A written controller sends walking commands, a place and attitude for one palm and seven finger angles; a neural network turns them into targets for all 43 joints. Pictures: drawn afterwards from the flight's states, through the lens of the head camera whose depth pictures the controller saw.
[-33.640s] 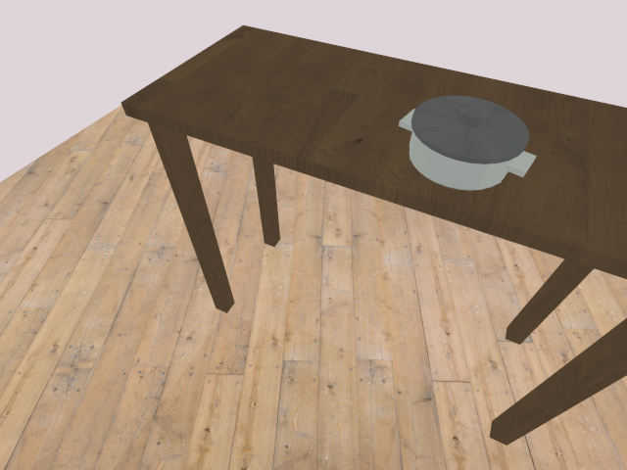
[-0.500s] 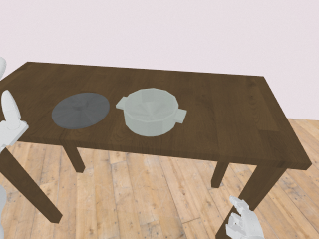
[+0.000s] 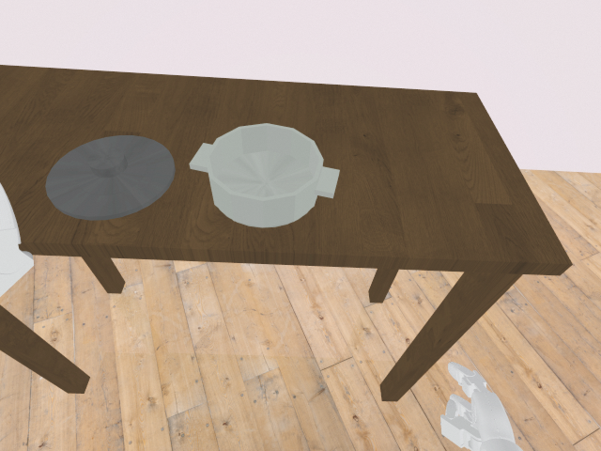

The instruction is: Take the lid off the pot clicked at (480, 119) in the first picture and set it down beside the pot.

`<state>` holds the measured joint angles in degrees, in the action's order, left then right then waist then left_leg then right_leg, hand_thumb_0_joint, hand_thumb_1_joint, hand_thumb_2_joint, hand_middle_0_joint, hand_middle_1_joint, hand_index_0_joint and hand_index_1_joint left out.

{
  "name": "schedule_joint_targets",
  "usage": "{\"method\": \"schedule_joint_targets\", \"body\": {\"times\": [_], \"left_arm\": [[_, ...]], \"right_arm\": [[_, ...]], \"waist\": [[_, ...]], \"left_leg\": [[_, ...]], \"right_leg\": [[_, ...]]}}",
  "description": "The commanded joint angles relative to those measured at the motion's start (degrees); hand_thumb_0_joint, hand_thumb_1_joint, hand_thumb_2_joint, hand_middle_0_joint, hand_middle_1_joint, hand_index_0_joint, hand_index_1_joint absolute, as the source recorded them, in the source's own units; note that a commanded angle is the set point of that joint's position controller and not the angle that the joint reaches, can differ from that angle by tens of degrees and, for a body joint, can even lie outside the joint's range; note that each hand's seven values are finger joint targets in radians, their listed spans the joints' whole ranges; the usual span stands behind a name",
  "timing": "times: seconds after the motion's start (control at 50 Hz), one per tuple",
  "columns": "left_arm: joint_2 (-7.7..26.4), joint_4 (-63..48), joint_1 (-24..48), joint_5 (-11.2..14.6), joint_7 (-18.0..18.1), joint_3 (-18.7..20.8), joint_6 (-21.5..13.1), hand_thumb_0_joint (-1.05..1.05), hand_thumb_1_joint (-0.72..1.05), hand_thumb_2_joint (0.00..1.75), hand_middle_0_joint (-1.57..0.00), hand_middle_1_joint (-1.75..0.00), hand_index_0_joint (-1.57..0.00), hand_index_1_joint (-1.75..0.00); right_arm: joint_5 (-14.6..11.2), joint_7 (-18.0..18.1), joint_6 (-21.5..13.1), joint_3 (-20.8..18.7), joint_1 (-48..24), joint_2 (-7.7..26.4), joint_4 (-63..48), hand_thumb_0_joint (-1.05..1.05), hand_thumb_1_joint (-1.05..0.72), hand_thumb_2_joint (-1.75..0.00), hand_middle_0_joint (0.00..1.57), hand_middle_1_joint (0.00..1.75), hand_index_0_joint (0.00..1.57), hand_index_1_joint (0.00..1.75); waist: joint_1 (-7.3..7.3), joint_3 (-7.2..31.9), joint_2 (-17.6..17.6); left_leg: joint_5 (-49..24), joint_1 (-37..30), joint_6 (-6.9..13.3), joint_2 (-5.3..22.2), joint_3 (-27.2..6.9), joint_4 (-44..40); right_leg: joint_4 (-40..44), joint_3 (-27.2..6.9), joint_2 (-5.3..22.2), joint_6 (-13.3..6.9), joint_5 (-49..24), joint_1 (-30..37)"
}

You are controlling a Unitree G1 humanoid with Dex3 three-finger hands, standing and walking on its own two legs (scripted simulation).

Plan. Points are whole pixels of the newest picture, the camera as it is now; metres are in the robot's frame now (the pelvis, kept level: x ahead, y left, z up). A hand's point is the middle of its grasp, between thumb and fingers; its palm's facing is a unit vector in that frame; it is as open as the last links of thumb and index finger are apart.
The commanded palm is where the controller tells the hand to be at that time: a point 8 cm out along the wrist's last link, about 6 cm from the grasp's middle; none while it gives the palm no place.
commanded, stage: step back with the hand held close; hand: left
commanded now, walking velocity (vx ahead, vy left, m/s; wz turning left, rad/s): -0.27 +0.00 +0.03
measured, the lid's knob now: (108, 162) +0.47 +0.32 +0.10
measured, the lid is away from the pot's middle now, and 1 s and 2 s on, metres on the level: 0.23 0.23 0.23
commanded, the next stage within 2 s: stop stepping back and stand still in 0.78 s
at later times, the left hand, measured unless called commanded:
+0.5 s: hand out of the picture +0.10 +0.25 +0.27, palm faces +0.50 -0.80 -0.33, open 7.4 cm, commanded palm +0.03 +0.30 +0.28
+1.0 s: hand out of the picture -0.05 +0.25 +0.29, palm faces +0.46 -0.83 -0.32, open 7.4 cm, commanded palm -0.10 +0.30 +0.28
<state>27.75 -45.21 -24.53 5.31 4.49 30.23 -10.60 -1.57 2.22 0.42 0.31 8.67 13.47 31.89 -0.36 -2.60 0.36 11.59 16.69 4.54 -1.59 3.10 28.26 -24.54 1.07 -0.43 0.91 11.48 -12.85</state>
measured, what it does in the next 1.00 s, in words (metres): walks backwards: left foot, then right foot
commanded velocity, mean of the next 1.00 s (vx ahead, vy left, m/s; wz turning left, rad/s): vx -0.24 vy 0.00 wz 0.01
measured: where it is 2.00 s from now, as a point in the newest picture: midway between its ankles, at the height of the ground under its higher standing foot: outside the picture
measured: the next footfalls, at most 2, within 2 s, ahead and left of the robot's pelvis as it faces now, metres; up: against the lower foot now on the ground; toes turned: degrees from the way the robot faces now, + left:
left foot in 0.40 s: +0.00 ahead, +0.08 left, +0.00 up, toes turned +1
right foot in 0.84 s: -0.22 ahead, -0.07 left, +0.00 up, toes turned +8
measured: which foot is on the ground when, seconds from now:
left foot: down 0.00-0.30, up 0.32-0.38, down 0.40-0.84, up 0.86-1.00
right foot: down 0.00-0.48, up 0.50-0.82, down 0.84-1.00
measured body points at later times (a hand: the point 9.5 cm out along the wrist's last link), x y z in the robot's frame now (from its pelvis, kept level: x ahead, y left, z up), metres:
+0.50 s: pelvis -0.08 +0.01 -0.01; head -0.08 +0.04 +0.44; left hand +0.07 +0.29 +0.28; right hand +0.08 -0.23 -0.08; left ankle -0.04 +0.08 -0.74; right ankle -0.05 -0.13 -0.74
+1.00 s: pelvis -0.23 +0.03 -0.01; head -0.27 +0.05 +0.44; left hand -0.08 +0.29 +0.30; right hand -0.09 -0.22 -0.08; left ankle -0.23 +0.13 -0.72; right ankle -0.27 -0.13 -0.74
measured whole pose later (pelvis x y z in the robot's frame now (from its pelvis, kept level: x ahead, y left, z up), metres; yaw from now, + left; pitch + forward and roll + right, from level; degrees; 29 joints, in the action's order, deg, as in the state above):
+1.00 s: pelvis -0.23 +0.03 -0.01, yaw +0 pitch +1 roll -2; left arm 28.1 -41.7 -17.2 5.3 4.8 29.8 -12.5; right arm -2.2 3.4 -3.2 0.3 15.0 11.6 37.3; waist -1.7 7.3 1.1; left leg 19.9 23.5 0.4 1.0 -1.5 47.2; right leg -30.5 0.4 0.9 2.4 19.3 -12.0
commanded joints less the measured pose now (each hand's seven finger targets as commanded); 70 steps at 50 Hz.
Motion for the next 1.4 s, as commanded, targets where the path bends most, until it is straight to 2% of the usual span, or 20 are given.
{"method": "schedule_joint_targets", "body": {"times": [0.0, 0.08, 0.16, 0.24, 0.32, 0.42, 0.48, 0.58, 0.74, 0.78, 0.84, 0.86, 0.88, 0.9, 0.92, 1.0, 1.2, 1.24, 1.3, 1.38], "left_arm": [[11.5, -17.1, -0.7, 0.9, 2.4, 10.2, -4.6, 0.0, 0.9, 0.9, -0.2, -0.3, -0.2, -0.3], [11.0, -15.6, 1.2, 0.7, 3.6, 11.1, -4.9, 0.0, 0.9, 0.9, -0.2, -0.3, -0.2, -0.3], [10.1, -8.7, 5.7, 0.6, 4.2, 10.2, -4.7, 0.0, 0.9, 0.9, -0.2, -0.3, -0.2, -0.3], [10.6, -3.9, 9.6, 0.5, 4.0, 9.1, -4.9, 0.0, 0.9, 0.9, -0.2, -0.3, -0.2, -0.3], [10.5, -5.5, 7.3, 0.6, 3.6, 7.6, -4.7, 0.0, 0.9, 0.9, -0.2, -0.3, -0.2, -0.3], [9.8, -8.7, 10.6, 0.4, 3.7, 6.1, -5.8, 0.0, 0.9, 0.9, -0.2, -0.3, -0.2, -0.3], [10.9, -13.7, 9.5, 0.7, 3.7, 8.4, -7.2, 0.0, 0.9, 0.9, -0.2, -0.3, -0.2, -0.3], [9.2, -15.4, 4.3, 1.1, 4.4, 9.0, -6.8, 0.0, 0.9, 0.9, -0.2, -0.3, -0.2, -0.3], [12.2, -12.9, 4.4, 2.2, 4.7, 11.6, -6.3, 0.0, 0.9, 0.9, -0.2, -0.3, -0.2, -0.3], [12.6, -10.7, 6.5, 2.3, 4.1, 11.1, -7.1, 0.0, 0.9, 0.9, -0.2, -0.3, -0.2, -0.3], [14.9, -8.5, 9.4, 1.7, 4.9, 10.0, -8.7, 0.0, 0.9, 0.9, -0.2, -0.3, -0.2, -0.3], [-6.1, 45.8, 2.1, -4.3, -3.7, -19.8, 2.2, 0.0, 0.9, 0.9, -0.2, -0.3, -0.2, -0.3], [17.5, -20.7, 26.4, 0.2, 0.7, 8.9, -3.1, 0.0, 0.9, 0.9, -0.2, -0.3, -0.2, -0.3], [15.9, -7.0, 17.7, 1.4, 2.5, 11.6, -4.3, 0.0, 0.9, 0.9, -0.2, -0.3, -0.2, -0.3], [13.1, -5.9, 17.6, 0.8, 2.0, 7.2, -5.2, 0.0, 0.9, 0.9, -0.2, -0.3, -0.2, -0.3], [8.3, -4.8, 17.1, 1.1, 3.1, 5.0, -5.4, 0.0, 0.9, 0.9, -0.2, -0.3, -0.2, -0.3], [9.1, -13.5, 3.6, -0.4, 3.7, 7.7, -5.5, 0.0, 0.9, 0.9, -0.2, -0.3, -0.2, -0.3], [10.9, -12.9, 2.7, -0.5, 4.2, 9.4, -5.1, 0.0, 0.9, 0.9, -0.2, -0.3, -0.2, -0.3], [11.3, -9.7, 11.3, -0.9, 4.6, 8.3, -5.1, 0.0, 0.9, 0.9, -0.2, -0.3, -0.2, -0.3], [7.5, 3.7, 21.9, -1.0, 4.5, 3.0, -3.3, 0.0, 0.9, 0.9, -0.2, -0.3, -0.2, -0.3]], "right_arm": [[-0.1, 0.1, -3.3, -3.0, -4.6, 6.7, -10.3, 0.0, -0.9, -0.9, 0.2, 0.3, 0.2, 0.3], [0.5, 0.2, -5.4, -3.4, -2.5, 6.4, -8.9, 0.0, -0.9, -0.9, 0.2, 0.3, 0.2, 0.3], [0.1, 0.3, -5.7, -3.6, -2.0, 6.3, -7.3, 0.0, -0.9, -0.9, 0.2, 0.3, 0.2, 0.3], [-0.6, 0.4, -4.5, -4.2, -1.6, 5.4, -5.5, 0.0, -0.9, -0.9, 0.2, 0.3, 0.2, 0.3], [-1.3, 0.7, -3.9, -3.7, -3.0, 4.8, -6.6, 0.0, -0.9, -0.9, 0.2, 0.3, 0.2, 0.3], [-0.2, 1.8, -5.4, -2.1, -4.4, 6.5, -8.0, 0.0, -0.9, -0.9, 0.2, 0.3, 0.2, 0.3], [1.6, 1.6, -6.8, -2.4, -2.7, 4.9, -8.6, 0.0, -0.9, -0.9, 0.2, 0.3, 0.2, 0.3], [1.0, -0.3, -9.2, -4.5, -0.2, 4.6, -6.3, 0.0, -0.9, -0.9, 0.2, 0.3, 0.2, 0.3], [2.3, 0.2, -8.8, -4.5, -1.8, 4.1, -4.7, 0.0, -0.9, -0.9, 0.2, 0.3, 0.2, 0.3], [1.9, 0.5, -7.6, -4.6, -1.2, 3.9, -4.1, 0.0, -0.9, -0.9, 0.2, 0.3, 0.2, 0.3], [1.1, 1.4, -6.9, -4.0, -0.6, 2.5, -2.8, 0.0, -0.9, -0.9, 0.2, 0.3, 0.2, 0.3], [-0.5, -0.2, -11.3, -7.5, 2.4, 14.0, 11.1, 0.0, -0.9, -0.9, 0.2, 0.3, 0.2, 0.3], [-2.6, -0.6, -6.6, -5.4, -5.1, 2.8, -6.2, 0.0, -0.9, -0.9, 0.2, 0.3, 0.2, 0.3], [-0.8, 1.7, -7.3, -2.7, -4.8, 3.2, -5.6, 0.0, -0.9, -0.9, 0.2, 0.3, 0.2, 0.3], [-0.8, 2.0, -7.4, -1.9, -5.5, 3.2, -7.7, 0.0, -0.9, -0.9, 0.2, 0.3, 0.2, 0.3], [-0.9, 2.4, -8.7, -0.7, -4.8, 5.7, -7.8, 0.0, -0.9, -0.9, 0.2, 0.3, 0.2, 0.3], [0.4, 1.1, -10.3, -2.8, -3.5, 5.3, -7.9, 0.0, -0.9, -0.9, 0.2, 0.3, 0.2, 0.3], [0.9, 1.2, -9.8, -2.9, -2.8, 4.7, -7.3, 0.0, -0.9, -0.9, 0.2, 0.3, 0.2, 0.3], [0.9, 1.1, -7.9, -3.2, -1.2, 3.8, -3.3, 0.0, -0.9, -0.9, 0.2, 0.3, 0.2, 0.3], [0.4, 1.7, -7.0, -1.8, -1.8, 3.0, -3.4, 0.0, -0.9, -0.9, 0.2, 0.3, 0.2, 0.3]], "waist": [[1.57, 15.4, -9.8], [0.91, 12.6, -14.3], [-0.42, 10.8, -5.6], [-1.82, 12.2, 7.1], [-1.22, 7.0, 6.5], [-1.08, -0.8, -7.5], [-0.39, 7.9, -19.1], [-0.1, 17.6, -9.5], [-0.83, 18.7, -13.9], [-1.03, 18.8, -9.7], [-0.69, 13.8, 6.1], [-5.65, 8.3, 5.4], [0.35, 11.8, 14.5], [-2.12, 4.1, 16.4], [-1.06, 1.8, 17.0], [-0.9, -2.8, -20.7], [0.05, 12.2, -11.0], [0.33, 12.5, -4.9], [-0.77, 7.4, 11.2], [-2.89, -1.4, 5.6]], "left_leg": [[-24.0, -3.1, -0.3, 12.6, -13.4, -7.1], [-13.8, 2.1, 1.1, 15.0, -14.6, -10.1], [-9.6, 1.9, -0.5, 12.3, -13.8, -3.8], [-4.6, -4.6, -3.0, 6.5, -9.5, 8.5], [7.9, -3.4, -3.6, 3.8, -7.6, 23.2], [1.2, 4.5, -1.8, 9.0, -13.7, -4.7], [-14.9, 4.8, 1.2, 17.1, -21.8, -13.4], [-28.9, -10.9, 3.1, 16.9, -16.4, -7.9], [-2.2, -4.3, -2.6, 14.3, -15.0, -15.9], [2.4, -4.3, -5.4, 11.8, -11.4, -9.1], [10.8, -7.2, -7.8, 2.0, -4.9, 29.8], [12.8, 2.9, -5.8, 9.7, -14.0, 43.6], [14.9, -2.9, -6.6, 1.0, -10.1, 40.9], [11.3, 4.4, -4.5, 5.0, -8.1, 32.3], [11.8, 5.4, -3.7, 5.4, -7.8, 24.8], [10.2, 5.0, -1.2, 10.8, -17.6, -13.7], [33.3, 10.2, -0.1, 8.6, -13.3, -11.3], [28.7, 12.2, -0.7, 5.9, -9.7, -0.9], [14.0, 14.0, -3.3, 1.3, -1.0, 32.6], [17.3, -0.5, -1.2, 7.1, -5.8, 22.4]], "right_leg": [[-8.4, -1.5, 1.0, -1.1, -1.9, 3.8], [-15.0, -1.9, 0.2, -1.2, 10.7, 1.5], [-2.9, -3.6, 1.6, -2.0, -0.2, 2.1], [5.1, -9.7, 9.7, -4.8, -13.3, -3.3], [8.9, -11.1, 16.3, -7.4, -4.7, -14.8], [-0.8, -4.5, 4.1, -3.4, -2.5, -9.9], [-23.6, -1.9, -1.8, -1.6, 13.5, -6.8], [-26.4, -3.7, -2.1, -0.6, 17.8, -12.2], [-1.2, 0.9, -3.5, -2.3, 12.7, 1.5], [8.3, -0.9, 0.4, -4.5, 5.6, 3.4], [15.9, -12.0, 21.4, -11.1, -4.2, -17.5], [5.7, -9.8, 26.5, -9.1, -14.7, -22.5], [10.4, -6.8, 17.8, -9.5, -0.9, -19.9], [8.5, -5.7, 17.7, -9.3, -7.1, -14.5], [6.6, -4.4, 15.8, -7.7, -4.4, -13.6], [-7.1, 0.1, 0.8, -1.6, 8.3, -8.0], [-5.6, 3.4, -3.2, -2.9, 15.5, 9.2], [-2.3, -1.4, 0.5, -5.7, 18.9, 9.8], [12.1, -25.8, 18.2, -13.8, 29.4, -1.3], [11.6, -18.6, 18.0, -10.8, 36.9, -24.1]]}}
